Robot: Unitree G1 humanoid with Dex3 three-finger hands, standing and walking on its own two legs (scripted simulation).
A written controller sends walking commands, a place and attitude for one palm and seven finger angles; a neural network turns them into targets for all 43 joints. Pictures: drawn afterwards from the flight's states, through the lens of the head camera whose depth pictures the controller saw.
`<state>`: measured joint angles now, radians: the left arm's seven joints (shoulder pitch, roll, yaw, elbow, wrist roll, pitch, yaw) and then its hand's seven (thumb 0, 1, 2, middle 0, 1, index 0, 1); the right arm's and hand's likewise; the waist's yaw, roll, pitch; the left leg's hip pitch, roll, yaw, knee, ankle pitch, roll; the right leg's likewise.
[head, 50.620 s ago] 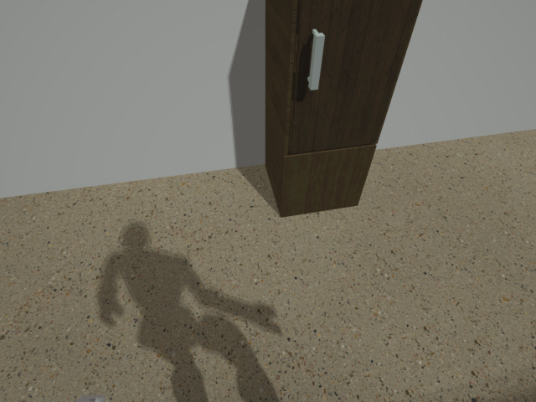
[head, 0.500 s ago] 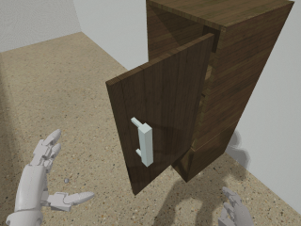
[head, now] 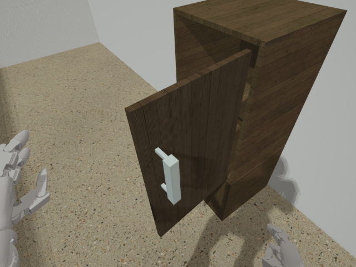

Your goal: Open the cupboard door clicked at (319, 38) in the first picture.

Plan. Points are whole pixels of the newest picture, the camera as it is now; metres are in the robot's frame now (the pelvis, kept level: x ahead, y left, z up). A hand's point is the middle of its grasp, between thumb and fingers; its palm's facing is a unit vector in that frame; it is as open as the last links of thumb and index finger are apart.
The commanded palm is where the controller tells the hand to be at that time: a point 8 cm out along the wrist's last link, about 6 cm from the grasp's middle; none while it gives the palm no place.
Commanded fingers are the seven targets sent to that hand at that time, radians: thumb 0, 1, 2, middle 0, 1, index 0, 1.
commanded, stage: draw the hand back to the body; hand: left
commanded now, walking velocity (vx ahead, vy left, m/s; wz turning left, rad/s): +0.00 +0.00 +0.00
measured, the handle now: (167, 176) +0.32 +0.08 +0.03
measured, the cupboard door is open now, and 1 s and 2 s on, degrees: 96 96 96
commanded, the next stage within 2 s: step back with the hand held close in 0.32 s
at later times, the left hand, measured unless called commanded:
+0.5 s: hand (43, 193) +0.18 +0.26 +0.16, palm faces +0.45 -0.80 -0.41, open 7.4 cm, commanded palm +0.13 +0.30 +0.17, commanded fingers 0.00 0.90 0.90 -0.20 -0.30 -0.20 -0.30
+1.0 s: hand (12, 224) +0.13 +0.28 +0.15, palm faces +0.37 -0.77 -0.51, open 7.4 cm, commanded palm +0.07 +0.32 +0.17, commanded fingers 0.00 0.90 0.90 -0.20 -0.30 -0.20 -0.30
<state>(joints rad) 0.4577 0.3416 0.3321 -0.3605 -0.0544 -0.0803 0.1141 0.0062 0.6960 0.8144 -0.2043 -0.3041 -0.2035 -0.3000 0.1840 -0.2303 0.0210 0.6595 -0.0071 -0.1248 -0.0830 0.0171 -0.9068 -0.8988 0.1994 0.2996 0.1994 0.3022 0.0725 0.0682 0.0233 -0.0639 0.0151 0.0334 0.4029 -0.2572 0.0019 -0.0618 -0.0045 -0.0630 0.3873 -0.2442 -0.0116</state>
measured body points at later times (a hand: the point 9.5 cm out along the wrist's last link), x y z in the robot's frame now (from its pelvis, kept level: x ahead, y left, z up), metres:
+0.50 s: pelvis -0.01 +0.00 +0.00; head -0.03 -0.03 +0.45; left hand +0.15 +0.30 +0.18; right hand +0.17 -0.23 -0.09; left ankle -0.02 +0.12 -0.74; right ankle -0.02 -0.11 -0.74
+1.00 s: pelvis -0.08 +0.02 -0.01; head -0.05 +0.03 +0.44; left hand +0.10 +0.32 +0.18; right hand +0.10 -0.22 -0.08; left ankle -0.02 +0.12 -0.74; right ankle -0.02 -0.11 -0.74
